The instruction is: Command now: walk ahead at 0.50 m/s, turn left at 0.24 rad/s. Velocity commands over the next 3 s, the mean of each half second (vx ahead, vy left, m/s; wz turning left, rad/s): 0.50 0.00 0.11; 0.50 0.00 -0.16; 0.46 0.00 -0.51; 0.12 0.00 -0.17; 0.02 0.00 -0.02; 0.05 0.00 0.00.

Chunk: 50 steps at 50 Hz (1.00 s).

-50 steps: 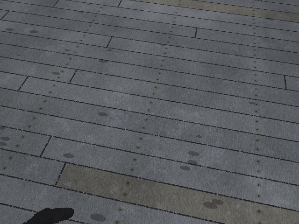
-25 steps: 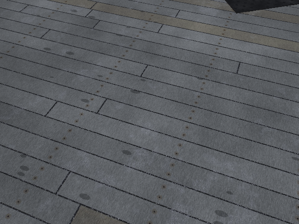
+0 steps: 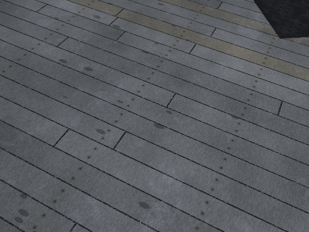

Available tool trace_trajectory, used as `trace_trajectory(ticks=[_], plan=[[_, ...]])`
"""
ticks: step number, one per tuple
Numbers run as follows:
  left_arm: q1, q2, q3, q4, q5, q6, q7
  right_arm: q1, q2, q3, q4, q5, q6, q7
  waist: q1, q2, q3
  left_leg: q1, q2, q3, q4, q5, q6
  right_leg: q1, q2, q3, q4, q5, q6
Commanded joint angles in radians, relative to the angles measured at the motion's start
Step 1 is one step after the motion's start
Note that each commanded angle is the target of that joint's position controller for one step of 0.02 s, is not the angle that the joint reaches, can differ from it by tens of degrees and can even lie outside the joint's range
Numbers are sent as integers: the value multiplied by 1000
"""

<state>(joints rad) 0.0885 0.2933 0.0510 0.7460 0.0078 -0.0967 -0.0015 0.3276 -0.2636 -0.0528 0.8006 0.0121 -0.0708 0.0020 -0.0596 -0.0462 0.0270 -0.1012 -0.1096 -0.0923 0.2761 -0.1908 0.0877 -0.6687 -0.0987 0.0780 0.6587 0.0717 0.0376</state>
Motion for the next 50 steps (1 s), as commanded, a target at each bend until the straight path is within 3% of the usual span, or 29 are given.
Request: trace_trajectory(ticks=[1, 4, 6, 8, 9, 10, 11, 12, 13, 14, 15, 16, 19, 22, 26, 31, 33, 34, 35, 36, 37, 38, 39, 40, 41, 43, 45, 48, 50], plan=[[-118, 49, 5, -85, -11, -20, -13, 44, -168, -39, -29, 5, -11, -9, -30, 121, 15, -69, 241, -125, -94, 149, 124, 107, 42, -42, -105, 109, -9], [-170, 66, 7, -111, -11, -30, -29, 87, -171, -41, -5, 4, 2, -14, -40, 115, 31, 85, 301, -172, -24, 221, 122, 31, 49, -34, -162, 15, -42], [-152, 78, 9, -113, -12, -34, -36, 90, -182, -45, 2, 2, 13, -19, -21, 127, 24, 151, 329, -191, 21, 320, 108, 49, 58, -40, -184, -73, -68], [-35, 111, 26, -85, -12, -38, -32, 59, -191, -47, -4, 1, 22, -21, 50, 144, -44, 157, 298, -161, 147, 605, 82, 235, 104, -88, -217, -127, -108], [109, 149, 44, -48, -7, -39, -26, 42, -172, -37, -14, -6, 24, -18, 120, 128, -155, 93, 245, -119, 315, 668, 57, 465, 80, -75, -205, -73, -150], [290, 209, 56, -24, 4, -36, -20, 40, -128, -17, -40, -25, 22, -18, 185, 25, -311, -98, 169, -71, 607, 405, 25, 765, -96, 131, -171, -49, -221], [342, 249, 70, 13, -2, -26, -28, 195, -38, 6, -34, -3, 3, -10, 113, -287, -404, -484, 5, -21, 925, -326, -44, 1075, -292, 573, -257, -235, -371], [336, 149, 45, 9, -27, -22, -30, 141, -134, -7, -24, 9, -10, -6, 153, -168, -336, -607, 57, -102, 1018, -381, -40, 1045, -276, 633, -328, -405, -340], [266, 114, 33, -2, -25, -16, -25, 29, -174, -20, -50, 23, -18, -1, 156, -81, -189, -655, 104, -73, 1019, -291, -38, 914, -243, 481, -351, -386, -299], [201, 111, 29, -13, -13, -11, -23, -33, -163, -17, -66, 16, -23, -3, 129, 9, -110, -629, 154, -26, 974, -204, -43, 777, -203, 379, -377, -281, -277], [166, 94, 22, -16, -6, -8, -25, -66, -154, -21, -73, 0, -24, -3, 109, 30, -53, -612, 181, -8, 915, -157, -52, 681, -169, 313, -405, -181, -274], [153, 85, 17, -15, 3, -11, -25, -49, -140, -23, -73, -3, -19, -1, 80, -1, -51, -562, 206, -7, 882, -125, -57, 625, -145, 267, -428, -117, -271], [159, 93, 19, 6, -11, -19, -27, -31, -91, -14, -71, -5, -2, -2, 55, -31, -44, -529, 228, 22, 783, -94, -83, 550, -119, 172, -488, -24, -288], [182, 127, 28, 28, -13, -12, -16, -132, -74, -5, -106, -13, -1, -4, 74, -12, -13, -569, 237, 41, 614, 50, -106, 538, -102, 96, -523, 34, -282], [241, 141, 29, 61, -24, 0, -7, -265, -52, 5, -138, -6, -14, 9, 122, -10, 8, -495, 198, 76, 368, 264, -103, 535, -60, 9, -527, 19, -240], [312, 156, 34, 110, -31, 24, -1, -378, -73, 2, -188, 5, -25, 34, 141, -18, 38, -521, 174, 67, 251, 218, -66, 686, -136, 40, -466, 32, -225], [304, 171, 40, 118, -31, 35, 5, -351, -94, -6, -187, 4, -29, 40, 111, -30, 17, -464, 157, 78, 224, 144, -39, 734, -154, 44, -407, 131, -207], [285, 181, 42, 116, -31, 40, 7, -289, -114, -16, -172, 1, -30, 39, 70, -40, -20, -364, 131, 102, 205, 122, -21, 735, -142, 27, -334, 274, -193], [280, 167, 35, 114, -30, 44, 8, -160, -152, -38, -133, -3, -30, 32, 4, -22, -101, -162, 112, 118, 180, 141, 8, 687, -95, 2, -179, 371, -170], [272, 127, 16, 91, -13, 42, 8, 22, -214, -60, -98, -16, -29, 20, -71, 34, -244, 146, 239, -6, 230, 183, 64, 506, -42, -27, 80, 204, -137], [396, 4, -21, 73, -10, 23, 2, 105, -307, -81, -81, -27, -22, 15, -32, 281, -389, 524, 498, -440, 182, 56, 213, 95, 129, -79, 464, -375, -65], [373, 76, -6, 95, -31, 5, -3, 125, -214, -60, -78, -15, -16, 15, -65, 269, -430, 513, 532, -617, 68, -95, 233, -25, 129, 54, 607, -649, -66], [285, 149, 18, 69, -58, -1, -5, 54, -171, -43, -81, -11, -16, 13, -59, 198, -246, 369, 497, -459, 39, -123, 178, -95, 77, 61, 644, -586, -74], [226, 143, 19, 56, -58, -1, -3, -16, -143, -34, -87, -13, -17, 12, -27, 147, -155, 226, 451, -325, 8, -87, 142, -75, 25, 33, 605, -495, -73], [200, 128, 22, 52, -45, 7, 1, -74, -111, -25, -85, -16, -22, 15, 3, 128, -81, 102, 410, -234, -36, -32, 121, -43, -1, 23, 547, -434, -66], [248, 92, 26, 71, -39, 38, 5, -129, -85, -21, -76, -26, -39, 20, 57, 160, -44, -35, 364, -107, -106, 51, 98, 64, -34, 29, 498, -352, -57], [257, 56, 24, 69, -38, 59, 7, -136, -101, -29, -57, -29, -52, 20, 78, 141, -27, -76, 364, -23, -143, 140, 111, 61, -38, 32, 479, -299, -44], [191, 56, 29, 42, -33, 66, 8, -118, -114, -36, -27, -34, -56, 8, 69, 113, 6, -51, 355, 80, -161, 219, 107, -14, -36, 54, 369, -167, -30], [144, 45, 27, 28, -30, 58, -3, -110, -127, -38, -15, -31, -51, -1, 57, 105, 15, -28, 338, 147, -165, 246, 88, -14, -28, 33, 247, -59, -33]])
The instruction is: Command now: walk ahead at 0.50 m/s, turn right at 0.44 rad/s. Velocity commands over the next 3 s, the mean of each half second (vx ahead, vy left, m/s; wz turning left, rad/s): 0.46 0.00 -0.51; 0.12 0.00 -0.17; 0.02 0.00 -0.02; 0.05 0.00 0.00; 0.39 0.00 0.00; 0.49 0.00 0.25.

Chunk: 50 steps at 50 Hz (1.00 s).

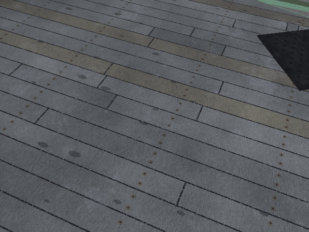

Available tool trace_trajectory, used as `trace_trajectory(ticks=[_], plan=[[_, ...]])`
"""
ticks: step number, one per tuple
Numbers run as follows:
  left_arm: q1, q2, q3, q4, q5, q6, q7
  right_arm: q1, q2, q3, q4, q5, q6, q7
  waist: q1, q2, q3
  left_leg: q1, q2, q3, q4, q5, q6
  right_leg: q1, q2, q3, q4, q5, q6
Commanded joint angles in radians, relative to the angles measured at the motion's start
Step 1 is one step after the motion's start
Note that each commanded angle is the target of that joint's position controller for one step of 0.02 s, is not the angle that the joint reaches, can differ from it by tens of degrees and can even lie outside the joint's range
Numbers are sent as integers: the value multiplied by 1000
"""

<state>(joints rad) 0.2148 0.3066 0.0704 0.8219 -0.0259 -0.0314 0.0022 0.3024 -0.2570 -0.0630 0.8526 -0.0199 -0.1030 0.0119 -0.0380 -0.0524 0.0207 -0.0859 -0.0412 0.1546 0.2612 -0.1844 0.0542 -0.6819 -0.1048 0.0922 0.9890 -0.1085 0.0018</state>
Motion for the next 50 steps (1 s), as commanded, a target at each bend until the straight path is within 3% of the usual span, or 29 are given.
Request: trace_trajectory(ticks=[1, 5, 8, 11, 12, 13, 14, 15, 16, 17, 18, 19, 20, 22, 25, 27, 30, 33, 34, 35, 36, 37, 38, 39, 41, 42, 45, 48, 50], plan=[[-14, 25, 4, -58, 5, -11, -14, -80, -141, -30, -63, 2, -16, -15, 24, 105, 29, -36, 264, -71, -153, 248, 114, 10, -18, -3, -143, 163, 0], [-154, 1, -10, -120, 7, -14, -39, -10, -173, -40, -27, 16, 5, -25, -34, 78, 73, 75, 301, -15, -140, 280, 108, -22, -9, -71, -293, 182, -22], [-213, 6, -10, -168, 5, -12, -57, 22, -188, -47, -7, 30, 31, -27, -42, 84, 85, 191, 334, 12, -76, 392, 96, -53, 10, -114, -347, 82, -51], [-148, 48, 13, -184, 4, -5, -67, -9, -227, -58, -16, 39, 53, -37, 25, 139, 6, 230, 334, 55, 112, 848, 62, 114, 97, -200, -352, -67, -106], [-49, 82, 33, -165, 1, -3, -65, -21, -237, -60, -20, 40, 62, -41, 84, 147, -52, 208, 320, 68, 259, 953, 48, 245, 139, -220, -362, -96, -132], [113, 137, 66, -125, 0, -1, -52, -40, -232, -56, -27, 44, 65, -45, 174, 123, -135, 102, 280, 90, 477, 888, 13, 493, 173, -205, -442, -29, -173], [242, 234, 97, -98, -1, 11, -27, -14, -173, -34, -49, 15, 52, -43, 202, -34, -227, -175, 220, 89, 799, 426, -33, 798, 5, 67, -458, 2, -240], [175, 293, 98, -130, -5, 0, -28, 41, -62, 2, -102, 7, 17, -26, 90, -224, -332, -589, -14, -68, 1134, -386, -88, 1079, -219, 658, -611, -170, -446], [196, 202, 70, -140, 4, -12, -34, -68, -151, -14, -114, 41, -25, -8, 166, -77, -359, -695, 34, -257, 1174, -372, -59, 1084, -229, 687, -698, -206, -414], [168, 157, 57, -137, 11, -24, -34, -140, -166, -17, -142, 70, -44, -1, 159, -40, -229, -736, 76, -248, 1127, -292, -34, 977, -196, 535, -700, -147, -371], [103, 133, 49, -141, 8, -31, -36, -141, -152, -14, -137, 55, -49, -6, 102, 55, -131, -693, 121, -243, 1021, -218, -30, 816, -147, 414, -703, -37, -333], [31, 98, 38, -160, 13, -33, -32, -141, -167, -24, -126, 27, -42, -15, 65, 54, -82, -626, 147, -237, 939, -185, -43, 693, -115, 324, -707, 138, -311], [-6, 93, 34, -180, 25, -33, -26, -120, -173, -30, -122, 17, -28, -16, 34, 34, -62, -555, 156, -237, 915, -170, -59, 601, -94, 275, -714, 291, -307], [-22, 112, 38, -186, 25, -32, -14, -83, -148, -29, -120, 7, -2, -19, 3, 44, -60, -494, 146, -210, 836, -153, -98, 504, -72, 187, -713, 522, -304], [-5, 134, 43, -169, 22, -22, 6, -129, -97, -9, -133, 3, 17, -23, 17, 8, -65, -444, 109, -169, 621, 9, -128, 432, -6, 58, -695, 638, -260], [20, 125, 40, -154, 15, -7, 16, -183, -84, 0, -141, 7, 15, -15, 52, -22, -93, -384, 79, -158, 470, 179, -125, 434, 29, 18, -676, 580, -218], [57, 115, 32, -128, 18, 4, 22, -242, -101, -1, -157, 15, 10, 2, 87, -38, -104, -355, 62, -178, 348, 284, -107, 490, -3, 63, -648, 450, -197], [44, 99, 23, -111, 24, 4, 20, -230, -141, -16, -157, 2, 2, 11, 70, -46, -94, -347, 65, -201, 274, 214, -61, 562, -49, 136, -559, 405, -182], [26, 89, 19, -107, 22, 4, 21, -194, -143, -20, -145, -5, -3, 11, 43, -43, -95, -301, 60, -192, 219, 241, -40, 568, -38, 141, -510, 389, -166], [28, 73, 13, -103, 23, 3, 20, -157, -151, -22, -132, -14, -10, 8, 23, -21, -107, -209, 72, -192, 153, 409, -16, 555, 7, 127, -442, 362, -133], [78, 45, 4, -111, 43, -4, 18, -143, -201, -28, -142, -32, -14, 2, 51, 72, -176, -42, 189, -296, 201, 792, 34, 485, 86, 99, -320, 188, -87], [218, 10, -9, -79, 36, -7, 19, -122, -183, -19, -142, -42, -3, -4, 81, 226, -292, 168, 353, -465, 245, 971, 199, 344, 158, 65, -138, -195, -21], [191, 59, -6, -74, 31, 7, 18, -84, -102, -1, -122, -17, 13, 0, 39, 283, -333, 167, 423, -598, 185, 849, 271, 286, 156, 52, -20, -567, 24], [144, 101, 7, -83, 18, 28, 19, -97, -83, 12, -115, 2, 24, 6, 35, 212, -280, 109, 409, -622, 143, 569, 251, 243, 125, 69, 27, -606, 40], [76, 94, 14, -80, 18, 74, 30, -181, -106, 12, -121, 5, 46, 10, 46, 150, -151, -52, 346, -561, 58, 149, 183, 219, 86, 37, 30, -520, 64], [71, 86, 15, -75, 21, 89, 33, -227, -117, 10, -127, -1, 54, 7, 61, 173, -114, -134, 315, -522, 21, 14, 152, 257, 65, 27, -30, -467, 66], [103, 31, 3, -30, 27, 84, 35, -270, -118, 5, -119, -6, 75, -4, 72, 216, -93, -250, 216, -374, -5, -76, 108, 424, 82, -44, -264, -324, 57], [123, 18, 3, 9, 39, 72, 28, -245, -97, 12, -91, 14, 82, -14, 81, 183, -114, -270, 187, -324, 22, -212, 73, 552, 100, -85, -479, -105, 21], [70, 61, 3, -19, 56, 67, 32, -215, -76, 21, -71, 5, 78, -12, 52, 113, -64, -305, 145, -291, 66, -308, -3, 530, 8, 16, -562, -113, -29]])
Over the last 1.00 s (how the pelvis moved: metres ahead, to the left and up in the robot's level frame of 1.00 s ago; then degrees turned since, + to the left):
0.56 0.02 0.00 -5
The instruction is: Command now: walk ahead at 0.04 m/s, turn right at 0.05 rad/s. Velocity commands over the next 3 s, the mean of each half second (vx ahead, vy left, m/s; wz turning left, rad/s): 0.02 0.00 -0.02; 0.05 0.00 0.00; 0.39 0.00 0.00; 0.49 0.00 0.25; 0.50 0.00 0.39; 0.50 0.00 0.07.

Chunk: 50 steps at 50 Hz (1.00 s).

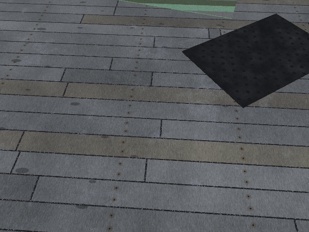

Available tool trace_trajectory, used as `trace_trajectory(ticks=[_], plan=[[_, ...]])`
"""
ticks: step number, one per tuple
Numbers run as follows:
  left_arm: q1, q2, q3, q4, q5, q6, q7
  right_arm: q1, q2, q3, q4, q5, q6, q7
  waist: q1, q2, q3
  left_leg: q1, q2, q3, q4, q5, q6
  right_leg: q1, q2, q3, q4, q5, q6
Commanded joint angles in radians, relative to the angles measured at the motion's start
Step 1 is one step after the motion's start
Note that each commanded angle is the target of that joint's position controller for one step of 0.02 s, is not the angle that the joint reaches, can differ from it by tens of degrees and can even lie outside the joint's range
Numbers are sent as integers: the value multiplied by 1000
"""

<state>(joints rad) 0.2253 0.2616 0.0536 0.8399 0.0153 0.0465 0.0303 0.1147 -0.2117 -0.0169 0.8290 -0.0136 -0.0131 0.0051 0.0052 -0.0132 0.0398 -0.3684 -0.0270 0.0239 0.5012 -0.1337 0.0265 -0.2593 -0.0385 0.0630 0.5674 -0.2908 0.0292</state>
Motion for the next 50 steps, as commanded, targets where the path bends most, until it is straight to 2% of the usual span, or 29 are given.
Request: trace_trajectory(ticks=[1, 2, 3, 7, 11, 18, 27, 42, 43, 44, 45, 46, 47, 48, 49, 50], plan=[[48, 144, 31, -14, 3, -16, 4, -19, -120, -30, -52, -3, -12, -4, -32, -49, -39, 52, 69, -83, -148, -295, -4, -45, -46, 50, -145, -127, -85], [25, 102, 22, -17, 0, -29, 1, -40, -125, -29, -46, -9, -13, -7, -19, -55, -25, 128, 64, -75, -96, -213, -14, -112, -36, 47, -181, -186, -78], [18, 81, 15, -9, 5, -41, 2, -35, -118, -30, -40, -4, -14, -9, -27, -64, -27, 160, 64, -72, -73, -155, -6, -127, -38, 46, -196, -167, -60], [50, 85, 14, 22, -6, -72, 2, -7, -113, -32, 3, 4, -11, -16, -17, -31, -48, 170, 65, -67, -36, 20, 17, -56, -24, 25, -154, 37, -33], [75, 80, 10, 52, -10, -70, 5, -9, -115, -35, 37, 9, -5, -16, -6, -9, -59, 186, 64, -62, -18, 119, 14, -20, -15, 12, -135, 122, -37], [76, 68, 3, 95, -12, -65, 6, -7, -125, -40, 97, 13, 10, -26, -3, 11, -56, 205, 63, -62, -10, 172, 9, 11, -4, -6, -133, 192, -38], [73, 52, -5, 149, -11, -62, 6, -11, -127, -42, 160, 16, 22, -38, -6, 6, -40, 218, 62, -62, -19, 156, 3, 19, 5, -22, -156, 181, -37], [112, 31, -22, 218, -9, -64, 10, 9, -113, -39, 229, 15, 29, -45, -10, 9, -4, 211, 55, -62, -48, 72, -3, -6, 15, -39, -191, 76, -35], [135, 24, -23, 231, -11, -63, 11, 27, -102, -36, 241, 16, 30, -45, -8, 3, -22, 216, 40, -47, -45, -42, -3, 0, 20, -44, -204, -31, -40], [142, 38, -19, 234, -16, -60, 14, 32, -105, -38, 246, 20, 32, -46, -6, -12, -2, 189, 15, -23, -22, -199, -2, -18, 20, -34, -217, -178, -58], [135, 64, -11, 224, -21, -59, 17, 33, -112, -42, 246, 23, 30, -46, -3, -38, 30, 135, -8, 0, 13, -353, 1, -38, 4, -1, -233, -327, -87], [141, 81, -5, 216, -25, -61, 19, 16, -113, -43, 237, 22, 21, -44, 8, -57, 69, 64, -17, 9, 48, -427, 5, -50, -33, 54, -267, -448, -118], [169, 102, 3, 215, -31, -68, 20, -12, -102, -41, 222, 24, 6, -39, 25, -94, 100, -2, -20, 24, 112, -410, 4, -37, -96, 142, -316, -525, -156], [181, 135, 15, 216, -38, -78, 19, -28, -81, -37, 210, 29, -12, -30, 31, -153, 127, -56, -17, 49, 212, -319, 2, -18, -186, 257, -374, -561, -202], [172, 147, 22, 213, -42, -88, 18, -36, -73, -35, 202, 32, -29, -21, 30, -174, 159, -91, 25, 22, 275, -273, 14, -22, -254, 336, -400, -538, -240], [152, 132, 21, 206, -41, -97, 15, -21, -68, -35, 200, 39, -43, -12, 12, -169, 173, -107, 50, 7, 277, -278, 31, -15, -274, 347, -394, -480, -248]])
Over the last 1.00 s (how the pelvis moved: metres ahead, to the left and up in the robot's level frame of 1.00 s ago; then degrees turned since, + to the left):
0.42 -0.08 -0.02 -22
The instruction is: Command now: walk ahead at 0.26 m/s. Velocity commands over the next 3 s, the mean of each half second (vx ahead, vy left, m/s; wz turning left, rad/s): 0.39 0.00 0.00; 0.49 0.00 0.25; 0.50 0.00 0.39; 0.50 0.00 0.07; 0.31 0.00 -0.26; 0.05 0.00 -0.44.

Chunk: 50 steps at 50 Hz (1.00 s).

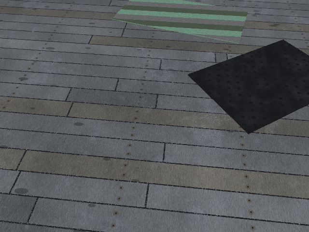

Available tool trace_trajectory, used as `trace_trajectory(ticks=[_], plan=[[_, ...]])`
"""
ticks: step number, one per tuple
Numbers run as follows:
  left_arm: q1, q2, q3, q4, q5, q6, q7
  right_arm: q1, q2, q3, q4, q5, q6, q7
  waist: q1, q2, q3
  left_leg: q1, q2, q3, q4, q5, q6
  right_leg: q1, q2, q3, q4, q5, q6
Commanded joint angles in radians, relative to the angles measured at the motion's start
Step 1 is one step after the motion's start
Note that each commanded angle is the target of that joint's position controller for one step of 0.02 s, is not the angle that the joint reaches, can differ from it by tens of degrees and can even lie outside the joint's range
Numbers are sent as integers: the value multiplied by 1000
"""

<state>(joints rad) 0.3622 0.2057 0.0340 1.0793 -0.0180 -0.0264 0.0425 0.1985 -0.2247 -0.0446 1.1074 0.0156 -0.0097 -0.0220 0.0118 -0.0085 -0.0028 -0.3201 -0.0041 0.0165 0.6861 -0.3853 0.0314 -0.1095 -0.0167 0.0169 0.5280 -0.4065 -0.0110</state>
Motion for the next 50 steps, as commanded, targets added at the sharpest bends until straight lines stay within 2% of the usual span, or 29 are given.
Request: trace_trajectory(ticks=[1, 3, 4, 5, 6, 7, 8, 9, 11, 14, 17, 22, 24, 25, 26, 27, 28, 29, 30, 31, 32, 33, 34, 35, 36, 39, 42, 45, 50], plan=[[-13, 171, 37, -44, -10, -30, -2, -75, -51, -7, -74, 17, -59, 22, -20, -163, 219, -121, 34, 18, 22, -44, 41, -166, -278, 352, -326, -296, -190], [-69, 152, 32, -66, -13, -32, -12, 89, -63, -22, -9, 19, -70, 26, -93, -110, 168, 165, -15, 54, -176, 30, 46, -267, -167, 198, -193, -143, -125], [-100, 135, 26, -86, -9, -40, -16, 206, -115, -41, 22, 10, -73, 26, -134, 7, 115, 314, 56, -92, -252, 48, 66, -346, -86, 93, 31, 62, -84], [-98, 70, 11, -124, -3, -55, -14, 340, -238, -71, 42, 12, -77, 31, -158, 292, 35, 478, 267, -498, -431, -78, 191, -537, 51, -63, 380, 17, -10], [-122, 81, 14, -146, -20, -71, -14, 366, -208, -51, 46, -7, -93, 41, -148, 287, 5, 479, 398, -794, -543, -165, 281, -641, 62, 43, 627, -155, -15], [-131, 104, 21, -150, -39, -81, -22, 265, -148, -29, 17, -9, -106, 40, -95, 165, 78, 427, 404, -720, -527, -169, 263, -714, -5, 91, 739, -96, -46], [-127, 99, 20, -141, -38, -87, -31, 198, -111, -16, -11, -9, -113, 43, -70, 108, 97, 387, 352, -582, -524, -138, 226, -720, -48, 85, 753, 2, -70], [-129, 104, 27, -137, -27, -92, -32, 158, -102, -9, -28, -9, -113, 46, -49, 72, 110, 357, 312, -472, -534, -54, 194, -716, -82, 71, 701, 91, -80], [-144, 127, 44, -136, -12, -86, -38, 169, -64, 8, -32, -14, -103, 43, -39, 84, 99, 321, 240, -299, -551, 150, 147, -641, -111, 41, 591, 187, -69], [-217, 83, 39, -162, -4, -70, -46, 240, -96, 9, -24, -18, -89, 22, -51, 74, 98, 324, 218, -197, -568, 338, 158, -654, -106, -8, 457, 255, -22], [-360, 54, 21, -219, -4, -69, -52, 248, -131, 4, -39, -20, -79, 6, -75, 73, 123, 269, 205, -136, -594, 368, 157, -614, -82, -34, 235, 361, 5], [-488, 76, 12, -270, -14, -71, -76, 305, -141, -8, -29, -1, -74, 1, -87, 87, 162, 299, 237, -88, -601, 383, 149, -538, -52, -45, 58, 441, -16], [-493, 97, 16, -283, -14, -77, -86, 297, -150, -16, -31, 2, -68, 1, -64, 89, 150, 370, 263, -75, -555, 474, 134, -514, -43, -42, 17, 404, -44], [-462, 118, 25, -281, -13, -79, -88, 283, -161, -21, -37, 0, -65, 1, -36, 98, 121, 396, 268, -65, -504, 605, 122, -455, -26, -51, 6, 377, -60], [-398, 146, 38, -268, -12, -80, -88, 268, -175, -26, -43, -3, -59, 2, 5, 120, 64, 410, 265, -51, -416, 800, 111, -349, 7, -74, 14, 349, -78], [-249, 183, 62, -225, -13, -79, -83, 252, -171, -25, -51, -9, -51, 2, 82, 128, -26, 383, 233, -19, -242, 949, 89, -162, 42, -96, 19, 333, -104], [-64, 230, 85, -173, -14, -74, -74, 241, -154, -16, -68, -17, -47, 4, 162, 113, -140, 231, 187, 6, 2, 868, 55, 115, -9, -33, 39, 315, -143], [84, 326, 106, -142, 14, -68, -67, 345, -41, 14, -89, -20, -60, 15, 128, -116, -314, -156, 34, 37, 413, 437, -10, 505, -278, 413, -18, 99, -288], [89, 284, 88, -134, 10, -66, -71, 342, -13, 25, -79, -2, -91, 21, 119, -232, -404, -302, -62, -102, 637, -155, -13, 546, -387, 783, -241, -35, -344], [-11, 219, 66, -145, 2, -73, -73, 247, -99, 0, -110, 31, -113, 26, 105, -181, -240, -404, 2, -155, 725, -124, 15, 413, -357, 668, -267, -67, -282], [-106, 171, 51, -169, 4, -79, -71, 167, -129, -6, -134, 44, -121, 22, 77, -110, -124, -406, 59, -125, 708, -37, 34, 242, -329, 493, -282, 17, -240], [-180, 141, 42, -175, 14, -88, -76, 136, -126, -13, -140, 36, -118, 12, 37, -38, -59, -353, 107, -111, 636, 49, 38, 81, -294, 365, -315, 123, -213], [-220, 105, 31, -173, 24, -99, -80, 150, -119, -24, -133, 23, -100, 4, -4, -45, -31, -285, 142, -120, 575, 99, 43, -17, -254, 262, -346, 187, -184], [-230, 97, 29, -163, 31, -102, -83, 184, -89, -23, -126, 21, -81, 3, -28, -77, -21, -226, 154, -127, 546, 117, 43, -85, -238, 204, -371, 211, -180], [-219, 93, 30, -151, 31, -104, -82, 202, -65, -22, -120, 22, -66, 3, -38, -75, -6, -208, 159, -128, 523, 118, 42, -120, -225, 154, -392, 239, -182], [-176, 132, 38, -124, 35, -109, -62, 124, -77, -33, -157, 18, -44, -1, -42, -56, 50, -312, 156, -143, 439, 224, 26, -131, -219, 51, -437, 311, -189], [-137, 149, 39, -116, 39, -106, -41, 36, -81, -40, -194, 7, -52, 10, -24, -31, 64, -394, 135, -153, 274, 393, 13, -68, -212, -25, -444, 384, -174], [-111, 165, 38, -118, 34, -102, -25, -68, -64, -32, -232, 3, -60, 31, 7, -21, 79, -371, 119, -77, 104, 510, 9, -35, -198, -111, -455, 424, -149], [5, 188, 46, -89, 18, -66, -17, -227, -39, -12, -324, 3, -60, 66, 65, 2, 120, -466, 103, -5, -36, 437, 31, 196, -255, -171, -376, 560, -140]])
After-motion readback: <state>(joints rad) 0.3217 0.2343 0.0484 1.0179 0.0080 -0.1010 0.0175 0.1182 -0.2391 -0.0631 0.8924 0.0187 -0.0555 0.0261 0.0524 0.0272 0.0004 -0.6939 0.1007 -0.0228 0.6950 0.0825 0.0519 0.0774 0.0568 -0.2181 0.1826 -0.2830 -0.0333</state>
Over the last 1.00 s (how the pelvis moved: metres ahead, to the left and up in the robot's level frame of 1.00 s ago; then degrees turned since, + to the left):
0.06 -0.01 0.00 2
